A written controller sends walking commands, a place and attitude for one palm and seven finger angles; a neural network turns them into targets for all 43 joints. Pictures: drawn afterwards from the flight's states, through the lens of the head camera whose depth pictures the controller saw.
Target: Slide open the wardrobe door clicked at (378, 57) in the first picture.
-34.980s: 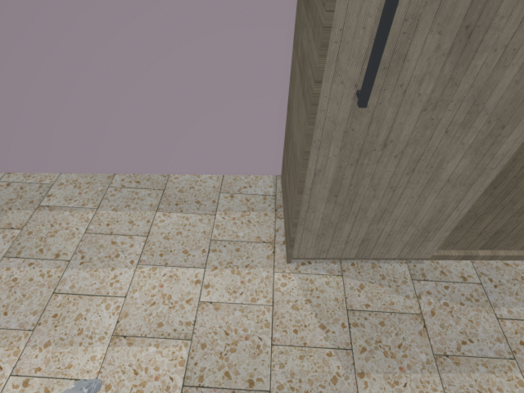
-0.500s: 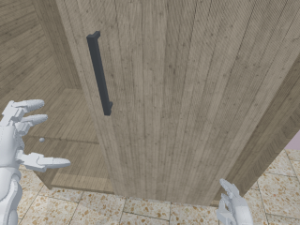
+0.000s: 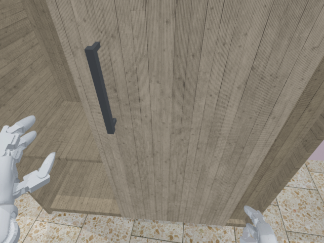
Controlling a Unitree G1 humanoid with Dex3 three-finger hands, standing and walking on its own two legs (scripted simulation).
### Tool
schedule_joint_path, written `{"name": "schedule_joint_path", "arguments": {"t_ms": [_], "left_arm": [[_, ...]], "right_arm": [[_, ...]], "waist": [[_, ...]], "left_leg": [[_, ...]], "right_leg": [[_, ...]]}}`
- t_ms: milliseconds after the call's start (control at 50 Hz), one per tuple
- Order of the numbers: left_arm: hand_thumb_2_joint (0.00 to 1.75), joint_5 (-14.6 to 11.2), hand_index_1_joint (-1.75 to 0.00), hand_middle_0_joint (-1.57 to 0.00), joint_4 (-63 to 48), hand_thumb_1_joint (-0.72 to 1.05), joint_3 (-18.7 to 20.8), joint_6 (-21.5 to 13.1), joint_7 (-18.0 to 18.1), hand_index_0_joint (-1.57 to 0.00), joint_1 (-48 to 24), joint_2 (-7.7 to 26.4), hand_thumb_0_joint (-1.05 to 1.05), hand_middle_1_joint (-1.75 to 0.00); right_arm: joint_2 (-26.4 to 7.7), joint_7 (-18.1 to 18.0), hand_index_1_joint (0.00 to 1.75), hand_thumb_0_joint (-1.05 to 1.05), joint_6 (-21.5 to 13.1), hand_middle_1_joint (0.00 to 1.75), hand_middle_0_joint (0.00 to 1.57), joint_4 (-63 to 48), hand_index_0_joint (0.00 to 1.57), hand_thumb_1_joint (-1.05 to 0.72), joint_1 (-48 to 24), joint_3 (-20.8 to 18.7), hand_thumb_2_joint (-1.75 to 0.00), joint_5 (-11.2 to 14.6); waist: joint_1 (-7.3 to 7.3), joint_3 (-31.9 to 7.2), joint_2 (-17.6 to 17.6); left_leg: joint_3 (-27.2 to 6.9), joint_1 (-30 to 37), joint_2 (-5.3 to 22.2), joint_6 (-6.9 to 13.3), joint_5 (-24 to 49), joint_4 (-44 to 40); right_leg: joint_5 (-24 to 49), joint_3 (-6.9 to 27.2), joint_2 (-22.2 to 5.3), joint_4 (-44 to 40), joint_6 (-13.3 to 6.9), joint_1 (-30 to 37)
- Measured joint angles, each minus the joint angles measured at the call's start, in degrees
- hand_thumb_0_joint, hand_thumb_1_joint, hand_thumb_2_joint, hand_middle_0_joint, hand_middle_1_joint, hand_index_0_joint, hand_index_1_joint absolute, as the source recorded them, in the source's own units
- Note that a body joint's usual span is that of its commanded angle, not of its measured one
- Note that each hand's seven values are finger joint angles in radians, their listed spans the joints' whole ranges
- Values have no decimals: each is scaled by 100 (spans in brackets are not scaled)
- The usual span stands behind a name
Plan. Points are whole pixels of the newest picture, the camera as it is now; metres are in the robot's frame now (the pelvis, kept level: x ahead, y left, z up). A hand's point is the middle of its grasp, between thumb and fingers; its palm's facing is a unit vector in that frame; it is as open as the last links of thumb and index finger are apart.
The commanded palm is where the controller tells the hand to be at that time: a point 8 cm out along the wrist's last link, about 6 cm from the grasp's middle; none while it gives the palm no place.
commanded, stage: draw the hand back to the body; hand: left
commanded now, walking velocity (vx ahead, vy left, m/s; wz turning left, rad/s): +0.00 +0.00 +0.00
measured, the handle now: (104, 93) +0.42 +0.22 +0.18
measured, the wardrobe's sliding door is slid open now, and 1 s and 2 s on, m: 0.45 0.45 0.45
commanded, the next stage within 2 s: step back with the hand held close in 0.42 s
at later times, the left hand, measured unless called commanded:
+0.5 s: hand (39, 172) +0.18 +0.26 +0.16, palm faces +0.47 -0.81 -0.35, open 7.4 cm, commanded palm +0.13 +0.30 +0.17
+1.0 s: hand (22, 184) +0.16 +0.28 +0.15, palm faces +0.39 -0.79 -0.47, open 7.4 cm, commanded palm +0.10 +0.32 +0.17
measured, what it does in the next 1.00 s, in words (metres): shifts its weight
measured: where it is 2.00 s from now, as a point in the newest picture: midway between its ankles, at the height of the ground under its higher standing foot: outside the picture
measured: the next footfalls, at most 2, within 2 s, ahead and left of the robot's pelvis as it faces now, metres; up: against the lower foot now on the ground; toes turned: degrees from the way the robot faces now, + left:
right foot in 1.58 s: -0.12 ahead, -0.10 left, +0.00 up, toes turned +7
left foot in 1.70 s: -0.02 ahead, +0.11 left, +0.00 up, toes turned +2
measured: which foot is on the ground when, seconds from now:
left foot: down 0.00-1.00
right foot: down 0.00-1.00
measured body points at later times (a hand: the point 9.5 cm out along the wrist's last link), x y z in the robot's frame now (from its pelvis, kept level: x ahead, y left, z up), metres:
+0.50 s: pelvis +0.00 +0.00 +0.00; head -0.03 -0.02 +0.45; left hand +0.15 +0.30 +0.18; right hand +0.19 -0.22 -0.08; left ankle +0.02 +0.10 -0.74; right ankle -0.02 -0.12 -0.74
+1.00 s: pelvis -0.05 +0.02 -0.01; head -0.04 +0.03 +0.44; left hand +0.13 +0.32 +0.18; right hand +0.13 -0.23 -0.08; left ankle +0.02 +0.10 -0.74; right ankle -0.02 -0.12 -0.74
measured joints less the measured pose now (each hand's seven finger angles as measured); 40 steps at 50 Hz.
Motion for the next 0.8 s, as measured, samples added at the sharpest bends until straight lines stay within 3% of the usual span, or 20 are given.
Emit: {"name": "schedule_joint_path", "arguments": {"t_ms": [220, 560, 680, 800], "left_arm": [[87, -3, -35, -21, -121, 82, 16, 64, 16, -21, 46, -25, 1, -35], [90, -9, -31, -21, -45, 89, 0, 73, 4, -21, -25, -32, 1, -30], [90, 94, -31, -21, -142, 89, 301, -243, 53, -21, 56, 97, 2, -30], [90, 109, -31, -21, -407, 89, 228, -328, 56, -21, 425, 190, 1, -30]], "right_arm": [[57, -5, 30, 1, 64, 30, 20, -68, 20, -90, -70, 32, -90, -11], [97, -22, 30, 1, 70, 30, 20, 7, 20, -90, -25, 66, -90, -19], [0, 1, 30, 1, 345, 30, 20, -246, 20, -90, -95, 31, -90, 8], [-80, -48, 30, 1, 542, 30, 20, -526, 20, -90, -121, -113, -90, 60]], "waist": [[73, -2, 1], [42, 70, 36], [-123, -65, 51], [-267, -67, 9]], "left_leg": [[-46, 1, 2, -10, -9, 12], [-64, 36, 24, -29, 51, -50], [-77, -540, 104, -10, -2, 241], [55, -856, 41, 73, 80, 280]], "right_leg": [[-1, -45, 7, -35, -9, 39], [59, -59, 34, -106, -31, 81], [127, -65, 104, -21, -13, -406], [132, 57, 20, 234, 72, -858]]}}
